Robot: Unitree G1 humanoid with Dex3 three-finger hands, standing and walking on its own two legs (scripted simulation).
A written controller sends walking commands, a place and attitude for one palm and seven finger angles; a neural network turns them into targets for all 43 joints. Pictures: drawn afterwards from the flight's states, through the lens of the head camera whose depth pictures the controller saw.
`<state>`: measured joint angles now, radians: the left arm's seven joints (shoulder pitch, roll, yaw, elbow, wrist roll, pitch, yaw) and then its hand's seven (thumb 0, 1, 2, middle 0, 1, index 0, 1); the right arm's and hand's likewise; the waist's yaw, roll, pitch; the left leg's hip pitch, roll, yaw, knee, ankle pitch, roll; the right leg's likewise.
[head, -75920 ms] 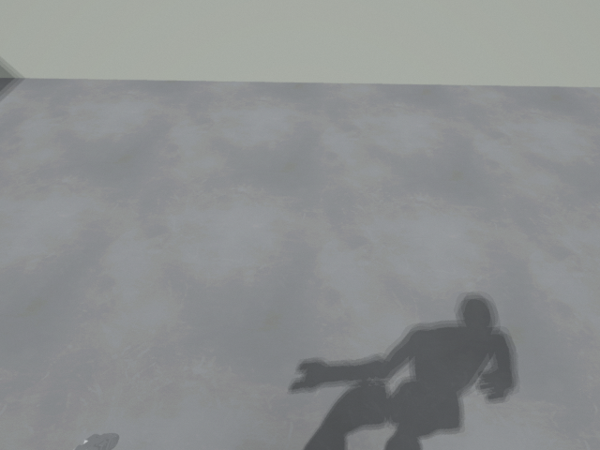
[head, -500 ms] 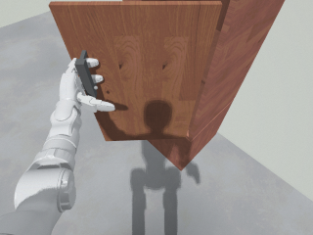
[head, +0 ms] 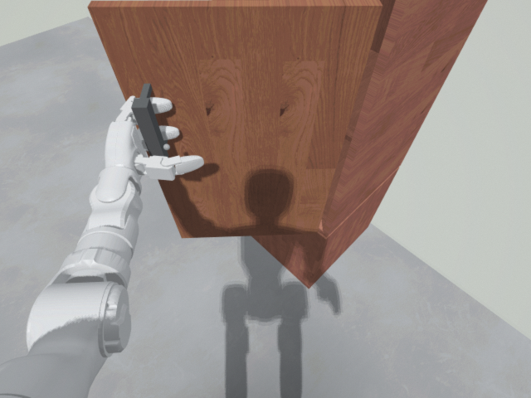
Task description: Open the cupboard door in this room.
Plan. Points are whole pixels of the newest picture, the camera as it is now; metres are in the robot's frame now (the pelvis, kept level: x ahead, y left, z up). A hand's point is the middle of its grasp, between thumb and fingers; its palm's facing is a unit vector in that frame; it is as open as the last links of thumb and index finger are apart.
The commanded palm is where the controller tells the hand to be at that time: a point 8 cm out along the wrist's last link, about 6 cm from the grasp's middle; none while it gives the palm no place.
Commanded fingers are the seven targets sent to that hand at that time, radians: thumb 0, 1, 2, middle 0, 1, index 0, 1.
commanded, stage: close the thumb around the handle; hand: left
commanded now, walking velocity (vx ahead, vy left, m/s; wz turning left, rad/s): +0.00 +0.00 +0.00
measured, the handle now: (154, 125) +0.52 +0.17 +0.11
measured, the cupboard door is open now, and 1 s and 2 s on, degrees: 48 65 89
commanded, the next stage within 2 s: pull the door open along its arc in 0.42 s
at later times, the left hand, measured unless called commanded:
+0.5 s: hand (166, 142) +0.48 +0.14 +0.11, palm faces +0.01 -1.00 -0.01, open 5.5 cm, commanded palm +0.45 +0.18 +0.11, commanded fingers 0.00 0.90 0.90 -0.40 -1.35 -0.40 -1.35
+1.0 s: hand (175, 196) +0.37 +0.12 +0.11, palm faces +0.00 -1.00 +0.08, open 6.0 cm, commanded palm +0.31 +0.18 +0.11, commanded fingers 0.00 0.90 0.90 -0.40 -1.35 -0.40 -1.35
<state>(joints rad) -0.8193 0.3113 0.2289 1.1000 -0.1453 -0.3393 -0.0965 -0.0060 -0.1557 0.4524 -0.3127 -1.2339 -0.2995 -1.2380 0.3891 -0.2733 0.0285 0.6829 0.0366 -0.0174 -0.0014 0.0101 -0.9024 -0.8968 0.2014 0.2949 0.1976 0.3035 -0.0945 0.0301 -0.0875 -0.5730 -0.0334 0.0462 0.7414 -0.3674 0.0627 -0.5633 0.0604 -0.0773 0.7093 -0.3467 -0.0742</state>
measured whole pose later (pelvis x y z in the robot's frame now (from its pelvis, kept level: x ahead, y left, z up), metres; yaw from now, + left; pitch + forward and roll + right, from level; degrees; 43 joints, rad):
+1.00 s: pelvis +0.01 +0.01 +0.01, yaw -3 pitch +7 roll +0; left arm -0.21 0.11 0.11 0.31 -0.20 -0.16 0.00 0.03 0.70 0.73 -0.37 -1.35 -0.37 -1.35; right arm 0.32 -0.25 0.02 0.57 0.05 -0.01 0.02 0.01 -0.90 -0.90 0.20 0.29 0.20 0.30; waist -0.03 0.04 -0.11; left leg -0.41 -0.02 0.10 0.65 -0.36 0.07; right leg -0.43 0.08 -0.02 0.64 -0.33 -0.06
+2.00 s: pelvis +0.01 -0.08 +0.01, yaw +0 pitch +2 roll +3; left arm 0.23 -0.06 -0.17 -0.17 -0.03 -0.02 0.49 0.02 0.20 0.60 -0.39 -1.27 -0.41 -1.28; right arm 0.15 -0.21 0.02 0.58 -0.01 0.09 -0.02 0.02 -0.90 -0.90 0.20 0.29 0.19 0.30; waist 0.02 0.05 -0.06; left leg -0.33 -0.03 -0.10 0.64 -0.30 0.03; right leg -0.31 0.12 -0.08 0.60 -0.34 -0.15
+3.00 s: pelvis +0.00 -0.07 +0.00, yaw -2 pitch +2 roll +3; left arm 0.35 0.12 -0.10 -0.25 -0.17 -0.09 -0.03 -0.01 -0.50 0.30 -0.24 -0.35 -0.21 -0.37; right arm 0.20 -0.24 0.04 0.52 0.03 -0.04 -0.02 0.02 -0.90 -0.90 0.20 0.29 0.20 0.30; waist 0.01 0.06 -0.07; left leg -0.38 -0.03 -0.07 0.72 -0.35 0.02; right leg -0.38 0.12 -0.07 0.70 -0.37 -0.11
